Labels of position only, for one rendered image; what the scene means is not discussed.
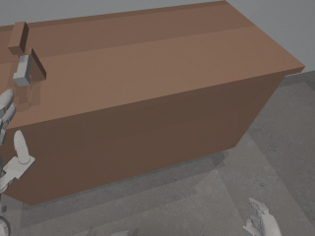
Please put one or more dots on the tap lever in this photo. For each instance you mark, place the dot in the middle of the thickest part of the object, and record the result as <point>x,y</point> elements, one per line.
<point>22,77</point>

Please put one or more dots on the right robot hand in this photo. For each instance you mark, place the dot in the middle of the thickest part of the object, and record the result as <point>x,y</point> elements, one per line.
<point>265,226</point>

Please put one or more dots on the left robot hand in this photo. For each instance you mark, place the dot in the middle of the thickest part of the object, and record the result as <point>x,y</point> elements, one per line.
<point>17,166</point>

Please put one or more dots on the left robot forearm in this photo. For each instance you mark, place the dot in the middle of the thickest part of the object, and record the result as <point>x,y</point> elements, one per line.
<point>5,228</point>

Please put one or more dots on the counter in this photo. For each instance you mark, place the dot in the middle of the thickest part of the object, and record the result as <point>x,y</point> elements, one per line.
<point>117,95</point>

